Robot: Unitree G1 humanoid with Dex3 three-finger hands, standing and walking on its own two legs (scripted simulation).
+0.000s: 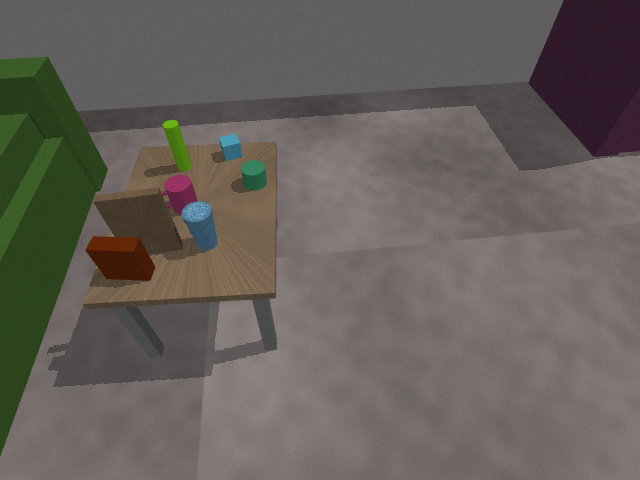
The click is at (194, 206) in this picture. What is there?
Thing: tapered cup
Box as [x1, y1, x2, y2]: [182, 201, 216, 250]
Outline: 192,202 183,208 183,219 198,246 203,250 211,249 216,244 216,234 214,230 211,208 206,202 203,201
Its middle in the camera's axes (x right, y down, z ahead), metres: -0.32 -0.04 +1.07
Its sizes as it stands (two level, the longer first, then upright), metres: 0.077 0.077 0.132
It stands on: a support 0.40 m high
